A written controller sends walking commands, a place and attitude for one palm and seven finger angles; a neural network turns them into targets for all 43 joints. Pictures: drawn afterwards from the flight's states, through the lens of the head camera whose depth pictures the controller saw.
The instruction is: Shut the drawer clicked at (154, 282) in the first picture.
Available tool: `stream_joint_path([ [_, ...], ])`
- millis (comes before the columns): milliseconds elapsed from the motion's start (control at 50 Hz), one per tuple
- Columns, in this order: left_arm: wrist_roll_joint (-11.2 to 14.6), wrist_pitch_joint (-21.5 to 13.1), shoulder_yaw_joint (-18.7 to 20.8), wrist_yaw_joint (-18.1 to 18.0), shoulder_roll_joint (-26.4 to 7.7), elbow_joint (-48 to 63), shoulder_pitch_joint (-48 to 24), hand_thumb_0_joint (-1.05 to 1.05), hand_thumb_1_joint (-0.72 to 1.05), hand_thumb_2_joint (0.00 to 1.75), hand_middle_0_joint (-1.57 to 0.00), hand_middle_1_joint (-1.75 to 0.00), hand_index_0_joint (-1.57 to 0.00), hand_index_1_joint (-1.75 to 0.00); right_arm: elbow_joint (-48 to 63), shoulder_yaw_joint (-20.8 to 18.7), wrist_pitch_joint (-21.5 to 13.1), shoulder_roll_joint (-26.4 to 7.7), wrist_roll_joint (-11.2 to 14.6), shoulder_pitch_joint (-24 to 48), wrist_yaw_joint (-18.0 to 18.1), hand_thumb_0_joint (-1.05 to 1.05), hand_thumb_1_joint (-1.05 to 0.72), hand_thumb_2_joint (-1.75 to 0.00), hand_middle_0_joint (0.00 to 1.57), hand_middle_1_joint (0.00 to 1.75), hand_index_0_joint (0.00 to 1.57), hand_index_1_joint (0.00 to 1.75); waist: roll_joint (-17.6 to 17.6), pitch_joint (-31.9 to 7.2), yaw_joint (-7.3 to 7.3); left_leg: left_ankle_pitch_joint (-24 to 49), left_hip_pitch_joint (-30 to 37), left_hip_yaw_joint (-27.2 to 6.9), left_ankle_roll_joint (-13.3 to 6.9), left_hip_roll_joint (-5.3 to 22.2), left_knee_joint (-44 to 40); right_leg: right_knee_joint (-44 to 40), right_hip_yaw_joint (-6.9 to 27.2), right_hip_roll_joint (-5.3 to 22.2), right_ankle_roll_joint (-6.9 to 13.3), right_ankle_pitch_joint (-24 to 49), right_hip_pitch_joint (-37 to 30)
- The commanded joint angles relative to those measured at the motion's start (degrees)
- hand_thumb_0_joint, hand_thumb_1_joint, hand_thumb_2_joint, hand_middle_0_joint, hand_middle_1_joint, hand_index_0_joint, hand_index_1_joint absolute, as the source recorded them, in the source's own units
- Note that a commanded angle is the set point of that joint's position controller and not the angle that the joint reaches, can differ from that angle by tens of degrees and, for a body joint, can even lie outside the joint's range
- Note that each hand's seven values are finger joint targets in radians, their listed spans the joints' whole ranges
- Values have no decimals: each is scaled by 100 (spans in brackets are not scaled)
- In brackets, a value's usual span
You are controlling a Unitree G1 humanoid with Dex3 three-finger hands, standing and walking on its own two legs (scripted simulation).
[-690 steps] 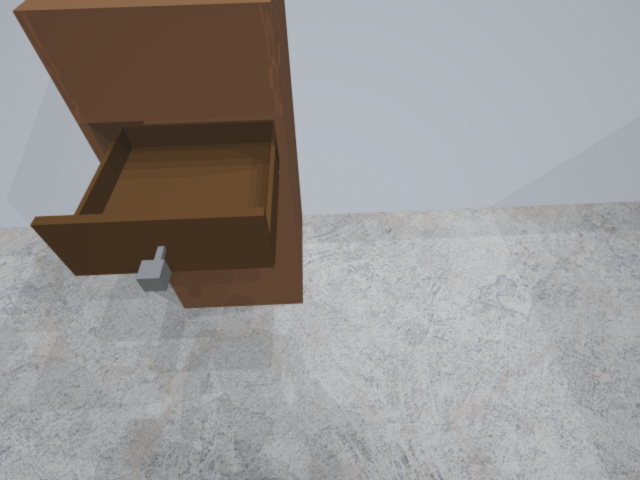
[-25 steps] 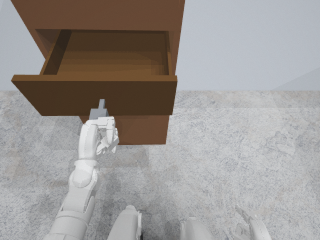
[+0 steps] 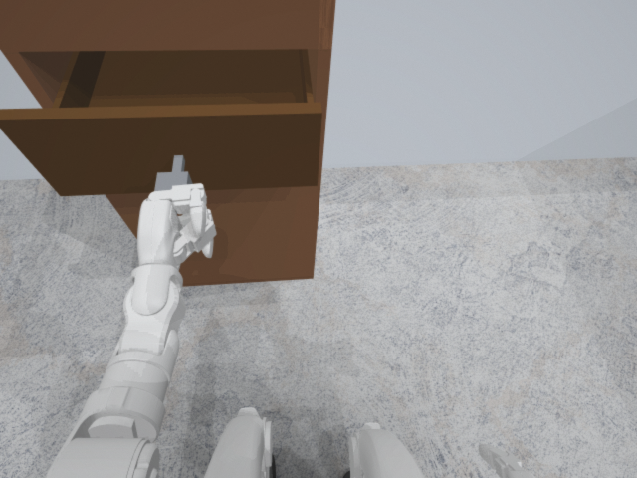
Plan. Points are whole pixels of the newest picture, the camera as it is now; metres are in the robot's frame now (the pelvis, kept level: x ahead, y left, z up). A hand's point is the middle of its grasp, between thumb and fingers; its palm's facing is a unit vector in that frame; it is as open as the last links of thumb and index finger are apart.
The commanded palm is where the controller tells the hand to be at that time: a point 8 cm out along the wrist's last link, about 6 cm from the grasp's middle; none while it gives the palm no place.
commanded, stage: push the drawer shut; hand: left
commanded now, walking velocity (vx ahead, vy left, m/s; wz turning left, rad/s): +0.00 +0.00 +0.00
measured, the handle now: (176, 181) +0.49 +0.19 +0.04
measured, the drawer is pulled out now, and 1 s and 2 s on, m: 0.12 0.01 0.00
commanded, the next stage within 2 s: pull the fist back off the drawer in 1.32 s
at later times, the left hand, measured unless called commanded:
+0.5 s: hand (213, 193) +0.47 +0.14 +0.04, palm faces +0.07 -1.00 -0.04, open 3.4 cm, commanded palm +0.45 +0.18 +0.04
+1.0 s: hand (215, 158) +0.53 +0.14 +0.04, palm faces +0.06 -1.00 -0.03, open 3.4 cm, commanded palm +0.51 +0.18 +0.04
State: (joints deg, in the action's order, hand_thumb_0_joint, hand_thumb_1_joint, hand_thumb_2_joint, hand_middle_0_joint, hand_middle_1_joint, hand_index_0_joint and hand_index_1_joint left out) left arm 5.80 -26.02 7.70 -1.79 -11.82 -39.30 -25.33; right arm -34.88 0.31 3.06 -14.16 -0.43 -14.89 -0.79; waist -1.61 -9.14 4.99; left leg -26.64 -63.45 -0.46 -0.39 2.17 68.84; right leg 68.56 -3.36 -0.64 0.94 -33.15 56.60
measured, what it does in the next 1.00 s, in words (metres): stands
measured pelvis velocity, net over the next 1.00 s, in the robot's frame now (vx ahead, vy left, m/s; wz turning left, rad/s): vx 0.00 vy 0.00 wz -0.04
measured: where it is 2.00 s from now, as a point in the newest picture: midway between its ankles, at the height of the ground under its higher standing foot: outside the picture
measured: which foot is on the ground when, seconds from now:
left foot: down 0.00-1.00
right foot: down 0.00-1.00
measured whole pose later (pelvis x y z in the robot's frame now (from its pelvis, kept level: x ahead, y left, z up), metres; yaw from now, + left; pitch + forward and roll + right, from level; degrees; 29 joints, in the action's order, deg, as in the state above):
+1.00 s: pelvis +0.00 +0.00 -0.02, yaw -2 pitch +27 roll -4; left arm 0.7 -27.9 21.2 1.5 -23.8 -67.3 -53.0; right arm -36.8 1.6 5.2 -14.5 -2.7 -20.4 -2.0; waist -2.6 -8.2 11.5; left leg -27.4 -72.1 -1.0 -0.7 3.7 72.7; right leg 71.1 -3.5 -2.3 0.8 -32.8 64.9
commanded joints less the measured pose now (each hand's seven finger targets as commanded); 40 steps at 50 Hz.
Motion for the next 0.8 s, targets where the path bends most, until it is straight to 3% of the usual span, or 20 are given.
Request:
stream_joint_path([
  [0, 33, -357, 241, 15, -685, 967, -2111, 0, 90, 90, -140, -160, -140, -160, 508, -334, -149, -833, -12, -387, 47, 0, -90, -90, 20, 30, 20, 30, -56, -2300, 191, 1364, 2290, -167, -105, -113, -698, -1077, 158, -138, 18, 1760, -472],
  [80, 24, -453, 452, 22, -940, 803, -2502, 0, 90, 90, -140, -160, -140, -160, 434, -350, -152, -855, -21, -475, 47, 0, -90, -90, 20, 30, 20, 30, -3, -2223, 249, 1238, 2132, -148, -125, -116, -646, -1082, 208, -149, 3, 1686, -436],
  [180, 5, -557, 514, 88, -1000, 586, -2798, 0, 90, 90, -140, -160, -140, -160, 380, -355, -172, -848, -35, -578, 41, 0, -90, -90, 20, 30, 20, 30, -164, -2365, 252, 1316, 2195, -149, -114, -125, -614, -1032, 221, -155, 12, 1738, -387],
  [200, -12, -555, 433, 103, -921, 477, -2983, 0, 90, 90, -140, -160, -140, -160, 337, -347, -163, -836, -37, -597, 37, 0, -90, -90, 20, 30, 20, 30, -109, -2339, 333, 1286, 2185, -153, -120, -120, -596, -1040, 215, -155, -1, 1715, -335],
  [220, -8, -551, 468, 105, -972, 371, -3164, 0, 90, 90, -140, -160, -140, -160, 303, -345, -163, -832, -31, -596, 37, 0, -90, -90, 20, 30, 20, 30, -215, -2208, 354, 1151, 2109, -140, -120, -123, -580, -1079, 235, -152, -4, 1591, -250],
  [240, -20, -558, 551, 101, -1078, 261, -3340, 0, 90, 90, -140, -160, -140, -160, 264, -342, -161, -852, -42, -635, 52, 0, -90, -90, 20, 30, 20, 30, -12, -2214, 418, 1044, 2009, -147, -140, -121, -556, -1094, 247, -153, -23, 1510, -278],
  [260, -23, -576, 606, 113, -1174, 187, -3501, 0, 90, 90, -140, -160, -140, -160, 259, -333, -167, -846, -46, -644, 63, 0, -90, -90, 20, 30, 20, 30, -93, -2186, 408, 981, 1898, -120, -148, -142, -532, -1109, 298, -151, -25, 1488, -333],
  [280, -35, -597, 759, 110, -1365, 131, -3568, 0, 90, 90, -140, -160, -140, -160, 237, -339, -174, -881, -54, -687, 78, 0, -90, -90, 20, 30, 20, 30, 10, -2258, 423, 996, 1905, -139, -163, -132, -512, -1085, 287, -159, -24, 1499, -338],
  [400, -96, -619, 840, 198, -1480, -468, -4064, 0, 90, 90, -140, -160, -140, -160, 188, -291, -145, -882, -81, -787, 83, 0, -90, -90, 20, 30, 20, 30, -284, -2399, 450, 967, 1902, -153, -157, -144, -458, -1040, 278, -163, -11, 1372, -166],
  [440, -114, -623, 884, 210, -1581, -578, -4355, 0, 90, 90, -140, -160, -140, -160, 163, -296, -130, -897, -96, -830, 88, 0, -90, -90, 20, 30, 20, 30, -230, -2400, 543, 959, 1838, -148, -177, -130, -405, -1043, 297, -164, -27, 1373, -131],
  [460, -131, -626, 1024, 197, -1736, -651, -4354, 0, 90, 90, -140, -160, -140, -160, 169, -294, -121, -914, -107, -876, 83, 0, -90, -90, 20, 30, 20, 30, -259, -2473, 480, 998, 1814, -157, -169, -132, -406, -1017, 298, -167, -15, 1393, -187],
  [520, -141, -625, 1043, 238, -1758, -774, -4526, 0, 90, 90, -140, -160, -140, -160, 169, -293, -93, -921, -127, -948, 50, 0, -90, -90, 20, 30, 20, 30, -336, -2642, 535, 1117, 1891, -159, -185, -122, -358, -991, 296, -192, -20, 1486, -153],
  [540, -159, -624, 1155, 241, -1913, -808, -4554, 0, 90, 90, -140, -160, -140, -160, 173, -289, -78, -937, -135, -983, 45, 0, -90, -90, 20, 30, 20, 30, -282, -2670, 510, 1102, 1802, -157, -183, -119, -345, -979, 304, -195, -18, 1479, -231],
  [680, -241, -643, 1107, 239, -1869, -1035, -4958, 0, 90, 90, -140, -160, -140, -160, 133, -299, 3, -968, -183, -1175, -27, 0, -90, -90, 20, 30, 20, 30, -544, -2714, 637, 1280, 2045, -232, -185, -88, -309, -919, 229, -240, 10, 1487, 135],
  [720, -276, -640, 1327, 215, -2207, -1053, -5139, 0, 90, 90, -140, -160, -140, -160, 101, -293, 43, -1006, -191, -1260, -23, 0, -90, -90, 20, 30, 20, 30, -438, -2723, 662, 1306, 1948, -224, -196, -69, -288, -938, 249, -251, -6, 1543, 41],
  [780, -329, -627, 1336, 228, -2265, -1183, -5284, 0, 90, 90, -140, -160, -140, -160, 76, -281, 80, -1006, -204, -1345, -26, 0, -90, -90, 20, 30, 20, 30, -463, -2740, 715, 1351, 1951, -252, -196, -68, -287, -905, 225, -264, 2, 1584, 53],
])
